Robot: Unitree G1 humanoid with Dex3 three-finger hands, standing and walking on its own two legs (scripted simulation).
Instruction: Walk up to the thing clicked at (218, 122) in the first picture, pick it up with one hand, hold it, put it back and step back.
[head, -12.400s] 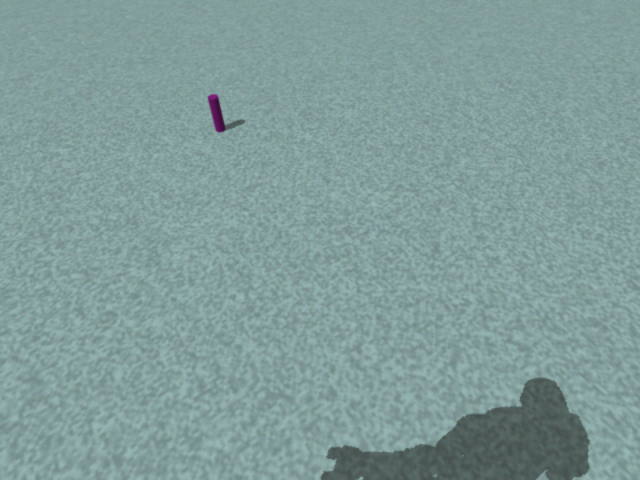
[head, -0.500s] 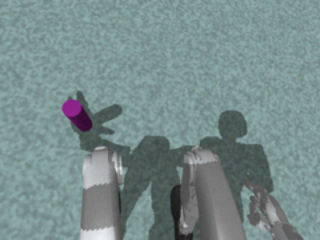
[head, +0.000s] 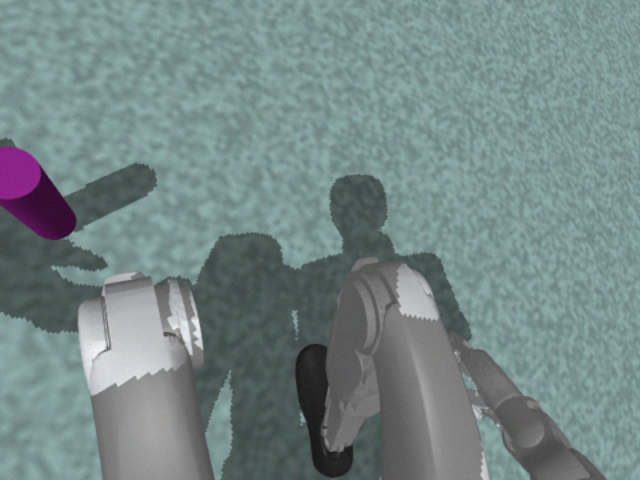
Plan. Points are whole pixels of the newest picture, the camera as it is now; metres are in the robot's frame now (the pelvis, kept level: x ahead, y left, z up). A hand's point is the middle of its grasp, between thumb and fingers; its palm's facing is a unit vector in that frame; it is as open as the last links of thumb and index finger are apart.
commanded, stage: close in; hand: left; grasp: from the side
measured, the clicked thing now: (35, 201) +0.42 +0.30 -0.20
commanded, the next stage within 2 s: rest palm in 0.82 s
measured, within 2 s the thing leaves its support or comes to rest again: neither
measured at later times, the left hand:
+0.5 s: hand out of the picture +0.37 +0.32 -0.16, palm faces +0.31 -0.95 +0.01, open 17.7 cm
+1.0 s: hand (29, 231) +0.38 +0.30 -0.18, palm faces +0.32 -0.95 +0.02, open 17.4 cm
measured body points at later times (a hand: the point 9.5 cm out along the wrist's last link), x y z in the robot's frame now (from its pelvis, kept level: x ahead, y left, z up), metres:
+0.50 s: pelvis -0.01 +0.00 -0.03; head +0.19 +0.16 +0.34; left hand +0.35 +0.37 -0.16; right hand +0.18 -0.25 -0.07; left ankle +0.08 +0.14 -0.27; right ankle +0.11 -0.12 -0.27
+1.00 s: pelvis -0.01 +0.01 -0.03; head +0.20 +0.18 +0.33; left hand +0.36 +0.35 -0.18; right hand +0.18 -0.24 -0.07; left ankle +0.08 +0.14 -0.27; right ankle +0.11 -0.12 -0.27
